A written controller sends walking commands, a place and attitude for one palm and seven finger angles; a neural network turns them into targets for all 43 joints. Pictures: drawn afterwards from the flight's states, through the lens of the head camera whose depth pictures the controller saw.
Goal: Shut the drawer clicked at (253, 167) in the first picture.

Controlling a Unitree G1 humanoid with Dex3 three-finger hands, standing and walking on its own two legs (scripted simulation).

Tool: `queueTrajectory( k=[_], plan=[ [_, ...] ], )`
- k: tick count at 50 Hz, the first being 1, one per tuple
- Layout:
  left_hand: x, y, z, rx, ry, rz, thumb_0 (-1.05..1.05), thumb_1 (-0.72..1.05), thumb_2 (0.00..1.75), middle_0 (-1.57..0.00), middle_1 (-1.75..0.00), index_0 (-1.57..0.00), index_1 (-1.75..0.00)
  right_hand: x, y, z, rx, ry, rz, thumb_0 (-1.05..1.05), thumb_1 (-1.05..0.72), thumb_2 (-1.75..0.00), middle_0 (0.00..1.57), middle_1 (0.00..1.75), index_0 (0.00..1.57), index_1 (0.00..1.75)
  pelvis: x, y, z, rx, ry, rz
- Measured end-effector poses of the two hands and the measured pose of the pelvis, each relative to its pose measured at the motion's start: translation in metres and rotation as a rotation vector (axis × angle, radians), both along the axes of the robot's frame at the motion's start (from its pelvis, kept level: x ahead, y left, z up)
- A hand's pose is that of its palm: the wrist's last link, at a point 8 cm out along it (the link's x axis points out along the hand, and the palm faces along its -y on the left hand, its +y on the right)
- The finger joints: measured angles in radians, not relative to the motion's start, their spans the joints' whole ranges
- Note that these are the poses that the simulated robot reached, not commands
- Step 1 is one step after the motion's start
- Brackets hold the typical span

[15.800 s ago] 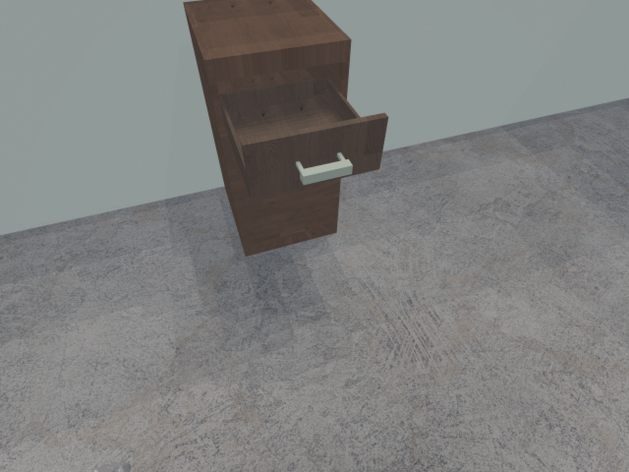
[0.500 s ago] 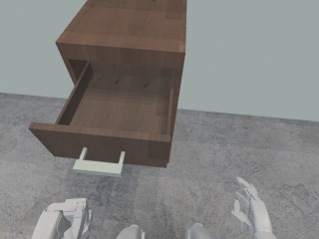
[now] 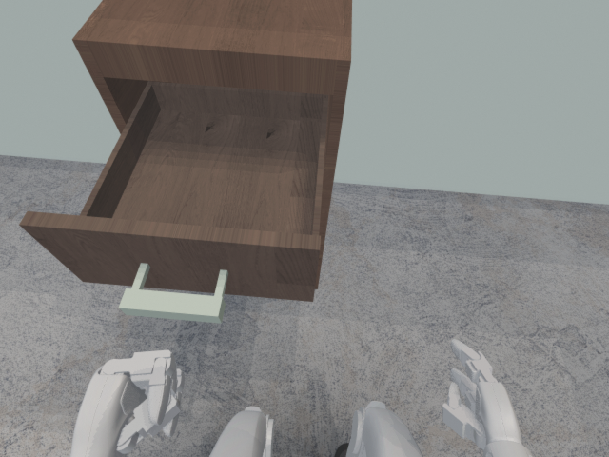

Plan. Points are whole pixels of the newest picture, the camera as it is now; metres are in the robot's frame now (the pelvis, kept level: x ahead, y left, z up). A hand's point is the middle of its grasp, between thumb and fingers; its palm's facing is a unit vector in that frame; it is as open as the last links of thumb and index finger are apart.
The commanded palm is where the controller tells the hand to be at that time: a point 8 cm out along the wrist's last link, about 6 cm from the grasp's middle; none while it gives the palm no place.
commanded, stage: bring the fist close to the handle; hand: left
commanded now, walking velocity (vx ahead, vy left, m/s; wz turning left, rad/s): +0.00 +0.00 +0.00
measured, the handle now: (178, 289) +0.32 +0.19 +0.01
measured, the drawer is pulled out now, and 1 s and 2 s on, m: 0.28 0.28 0.19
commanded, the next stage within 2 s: push the drawer shut in 0.74 s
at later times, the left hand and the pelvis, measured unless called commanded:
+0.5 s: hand (192, 376) +0.22 +0.15 +0.00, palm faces -0.07 -1.00 -0.04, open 3.3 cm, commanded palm +0.19 +0.21 +0.01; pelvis -0.01 +0.00 -0.03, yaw +0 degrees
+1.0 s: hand (194, 371) +0.22 +0.15 +0.01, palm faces -0.05 -1.00 -0.06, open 3.2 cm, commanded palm +0.21 +0.21 +0.01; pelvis -0.01 +0.00 -0.03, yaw +0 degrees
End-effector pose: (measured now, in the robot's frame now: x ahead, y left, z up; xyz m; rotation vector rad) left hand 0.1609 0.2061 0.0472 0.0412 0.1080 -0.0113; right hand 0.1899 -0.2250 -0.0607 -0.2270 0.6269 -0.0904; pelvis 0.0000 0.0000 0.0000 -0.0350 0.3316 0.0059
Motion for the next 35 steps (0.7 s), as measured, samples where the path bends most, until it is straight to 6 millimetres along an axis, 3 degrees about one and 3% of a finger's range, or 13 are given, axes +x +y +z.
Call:
queueTrajectory(
  k=[21, 30, 35],
  plan=[
    [0.034, 0.001, -0.043, -0.004, -0.019, -0.038, 0.01, 0.9, 0.9, -1.4, -1.6, -1.4, -1.6, -0.009, -0.002, -0.035, -0.026, 0.07, 0.022, 0.01, -0.9, -0.9, 0.2, 0.3, 0.2, 0.3, -0.01, 0.002, -0.028, -0.007, 0.07, 0.0],
    [0.033, 0.0, -0.031, -0.003, -0.012, -0.029, 0.01, 0.9, 0.9, -1.4, -1.6, -1.4, -1.6, -0.016, 0.001, -0.035, -0.002, 0.101, 0.003, 0.01, -0.9, -0.9, 0.2, 0.3, 0.2, 0.3, -0.009, 0.005, -0.023, -0.005, 0.065, -0.002],
    [0.027, -0.001, -0.034, -0.006, 0.007, -0.021, 0.01, 0.9, 0.9, -1.4, -1.6, -1.4, -1.6, -0.012, 0.003, -0.031, -0.003, 0.091, 0.01, 0.01, -0.9, -0.9, 0.2, 0.3, 0.2, 0.3, -0.007, 0.005, -0.022, -0.003, 0.066, -0.002]
  ],
)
